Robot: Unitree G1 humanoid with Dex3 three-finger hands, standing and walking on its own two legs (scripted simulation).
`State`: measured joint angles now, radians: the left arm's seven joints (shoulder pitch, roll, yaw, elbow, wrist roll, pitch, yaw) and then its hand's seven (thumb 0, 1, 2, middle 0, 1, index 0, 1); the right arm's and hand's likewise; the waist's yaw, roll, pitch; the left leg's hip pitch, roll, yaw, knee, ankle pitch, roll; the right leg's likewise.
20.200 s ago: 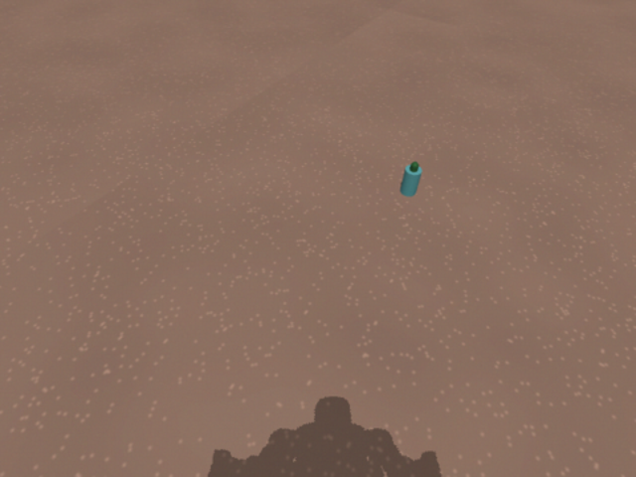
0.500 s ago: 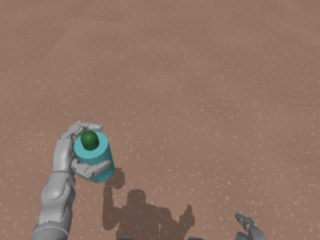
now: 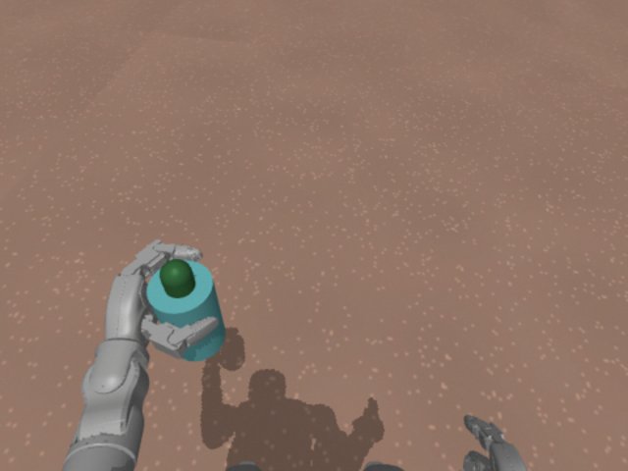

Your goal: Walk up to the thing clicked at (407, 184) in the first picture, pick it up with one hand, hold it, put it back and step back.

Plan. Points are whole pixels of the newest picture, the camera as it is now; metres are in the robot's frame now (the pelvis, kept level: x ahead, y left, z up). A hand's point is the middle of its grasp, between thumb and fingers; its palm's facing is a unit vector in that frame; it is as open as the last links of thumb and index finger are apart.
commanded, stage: crouch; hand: left
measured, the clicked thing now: (187, 305) +0.32 +0.17 +0.02
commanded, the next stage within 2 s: lower in 1.70 s
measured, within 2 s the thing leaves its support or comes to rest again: neither
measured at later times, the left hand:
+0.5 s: hand (206, 349) +0.34 +0.18 -0.19, palm faces +0.03 -1.00 -0.01, open 10.7 cm
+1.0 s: hand (221, 379) +0.36 +0.19 -0.40, palm faces +0.07 -1.00 -0.02, open 10.7 cm
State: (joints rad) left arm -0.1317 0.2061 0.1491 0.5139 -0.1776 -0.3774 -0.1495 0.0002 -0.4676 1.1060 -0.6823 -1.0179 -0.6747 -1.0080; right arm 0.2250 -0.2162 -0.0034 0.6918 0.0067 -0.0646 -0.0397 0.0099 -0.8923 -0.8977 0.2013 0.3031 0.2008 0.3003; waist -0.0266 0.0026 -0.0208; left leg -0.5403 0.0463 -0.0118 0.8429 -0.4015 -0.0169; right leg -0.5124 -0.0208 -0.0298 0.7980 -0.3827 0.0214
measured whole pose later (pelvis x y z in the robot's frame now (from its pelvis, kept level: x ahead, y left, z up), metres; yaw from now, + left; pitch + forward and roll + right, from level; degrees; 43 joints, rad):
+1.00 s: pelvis -0.08 +0.00 -0.35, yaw -3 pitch +32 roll -4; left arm -0.60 0.37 0.44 1.07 -0.11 -0.77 -0.22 0.00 -0.46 1.10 -0.69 -1.01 -0.68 -1.00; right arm 0.08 -0.26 0.04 0.74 -0.11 -0.06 0.07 0.01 -0.92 -0.91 0.20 0.30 0.20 0.30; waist -0.14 -0.03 -0.12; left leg -2.09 0.02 -0.10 2.21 -0.68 -0.03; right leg -2.05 -0.02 -0.03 2.17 -0.67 0.02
